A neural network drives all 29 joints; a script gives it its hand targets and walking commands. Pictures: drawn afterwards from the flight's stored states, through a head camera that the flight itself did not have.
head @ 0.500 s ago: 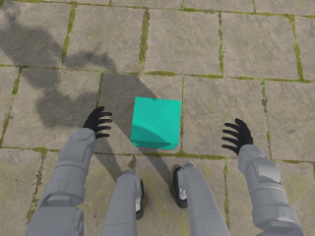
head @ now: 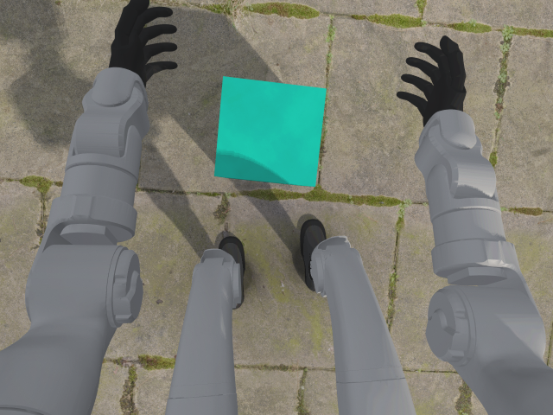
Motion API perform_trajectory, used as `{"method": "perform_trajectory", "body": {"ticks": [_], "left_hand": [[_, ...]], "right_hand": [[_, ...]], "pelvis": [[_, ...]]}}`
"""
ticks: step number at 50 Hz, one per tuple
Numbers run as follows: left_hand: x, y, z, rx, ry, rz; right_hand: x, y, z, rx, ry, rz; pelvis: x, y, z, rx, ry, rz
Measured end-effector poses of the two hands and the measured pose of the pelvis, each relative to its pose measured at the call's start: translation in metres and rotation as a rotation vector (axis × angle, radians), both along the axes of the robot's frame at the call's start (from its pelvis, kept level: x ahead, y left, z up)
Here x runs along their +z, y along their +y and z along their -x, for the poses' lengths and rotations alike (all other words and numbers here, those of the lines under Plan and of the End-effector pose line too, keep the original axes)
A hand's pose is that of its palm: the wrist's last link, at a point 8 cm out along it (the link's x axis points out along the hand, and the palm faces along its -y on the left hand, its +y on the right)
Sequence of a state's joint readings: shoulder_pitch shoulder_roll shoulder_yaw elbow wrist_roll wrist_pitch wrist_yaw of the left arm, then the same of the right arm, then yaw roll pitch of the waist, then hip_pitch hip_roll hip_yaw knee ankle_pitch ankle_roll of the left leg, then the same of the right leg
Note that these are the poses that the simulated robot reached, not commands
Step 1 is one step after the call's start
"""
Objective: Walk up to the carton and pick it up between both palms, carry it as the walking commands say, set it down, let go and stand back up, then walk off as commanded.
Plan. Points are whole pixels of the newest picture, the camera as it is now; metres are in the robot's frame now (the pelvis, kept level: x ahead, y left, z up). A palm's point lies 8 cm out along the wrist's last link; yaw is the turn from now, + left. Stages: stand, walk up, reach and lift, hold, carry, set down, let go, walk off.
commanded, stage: reach and lift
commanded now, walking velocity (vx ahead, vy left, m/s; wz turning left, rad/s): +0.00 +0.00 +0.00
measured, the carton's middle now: (268, 140) +0.48 -0.02 -0.52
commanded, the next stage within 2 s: none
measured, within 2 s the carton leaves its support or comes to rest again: neither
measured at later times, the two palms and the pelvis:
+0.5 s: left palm (174, 81) +0.53 +0.13 -0.22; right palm (416, 114) +0.46 -0.24 -0.22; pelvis -0.01 +0.01 -0.08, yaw -1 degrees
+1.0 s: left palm (195, 103) +0.54 +0.12 -0.37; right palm (374, 129) +0.47 -0.23 -0.38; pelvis -0.04 +0.01 -0.22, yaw -1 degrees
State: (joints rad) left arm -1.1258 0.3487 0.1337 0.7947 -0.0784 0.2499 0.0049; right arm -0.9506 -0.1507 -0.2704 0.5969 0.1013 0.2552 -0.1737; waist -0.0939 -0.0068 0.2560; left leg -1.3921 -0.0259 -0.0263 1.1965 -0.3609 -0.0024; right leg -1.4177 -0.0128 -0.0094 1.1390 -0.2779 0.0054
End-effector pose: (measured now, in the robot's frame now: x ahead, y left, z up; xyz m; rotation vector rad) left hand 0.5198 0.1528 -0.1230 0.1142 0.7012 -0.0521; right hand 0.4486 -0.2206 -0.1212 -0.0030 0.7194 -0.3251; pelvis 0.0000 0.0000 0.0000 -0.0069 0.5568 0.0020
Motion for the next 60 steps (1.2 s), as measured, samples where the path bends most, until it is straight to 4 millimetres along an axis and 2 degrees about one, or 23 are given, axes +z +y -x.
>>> {"method": "perform_trajectory", "body": {"ticks": [4,5,7,11,16,24,32,40,48,58,60], "left_hand": [[-0.020,-0.004,-0.017,-0.018,-0.055,-0.007],[-0.027,-0.005,-0.018,-0.023,-0.054,-0.007],[-0.039,-0.010,-0.017,-0.037,-0.036,-0.009],[-0.049,-0.020,-0.010,-0.034,-0.049,0.011],[-0.068,-0.024,-0.004,-0.024,-0.029,0.016],[-0.096,-0.026,-0.014,-0.003,-0.058,0.007],[-0.152,-0.021,-0.009,0.015,-0.011,-0.018],[-0.196,-0.027,-0.010,0.015,-0.023,-0.020],[-0.237,-0.027,-0.018,0.032,-0.029,-0.027],[-0.299,-0.030,-0.015,0.042,0.004,-0.004],[-0.304,-0.026,-0.018,0.053,-0.015,0.019]], "right_hand": [[-0.015,-0.006,-0.019,0.005,-0.073,0.006],[-0.021,-0.007,-0.020,0.007,-0.076,0.004],[-0.032,-0.009,-0.020,0.003,-0.065,-0.007],[-0.040,-0.011,-0.016,0.013,-0.077,0.007],[-0.053,-0.016,-0.009,0.002,-0.048,0.016],[-0.095,-0.019,-0.012,-0.028,-0.059,-0.004],[-0.151,-0.004,-0.016,-0.026,-0.049,-0.037],[-0.205,-0.002,-0.016,-0.026,-0.032,-0.029],[-0.251,-0.007,-0.016,-0.022,-0.013,-0.030],[-0.309,-0.002,-0.018,0.003,0.011,-0.041],[-0.319,0.000,-0.019,0.011,0.014,-0.040]], "pelvis": [[0.006,0.003,0.003,0.009,-0.113,0.007],[0.004,0.004,0.001,0.010,-0.096,0.006],[-0.001,0.005,-0.004,0.010,-0.064,0.006],[-0.009,0.007,-0.010,0.012,-0.046,0.003],[-0.024,0.008,-0.009,0.011,-0.067,-0.001],[-0.071,0.008,0.009,-0.002,-0.084,0.015],[-0.125,0.007,0.033,-0.004,-0.069,0.002],[-0.175,0.006,0.047,0.000,-0.048,0.005],[-0.213,0.006,0.046,-0.004,-0.038,0.007],[-0.247,0.004,0.031,-0.010,-0.017,0.003],[-0.253,0.003,0.028,-0.010,-0.015,0.001]]}}
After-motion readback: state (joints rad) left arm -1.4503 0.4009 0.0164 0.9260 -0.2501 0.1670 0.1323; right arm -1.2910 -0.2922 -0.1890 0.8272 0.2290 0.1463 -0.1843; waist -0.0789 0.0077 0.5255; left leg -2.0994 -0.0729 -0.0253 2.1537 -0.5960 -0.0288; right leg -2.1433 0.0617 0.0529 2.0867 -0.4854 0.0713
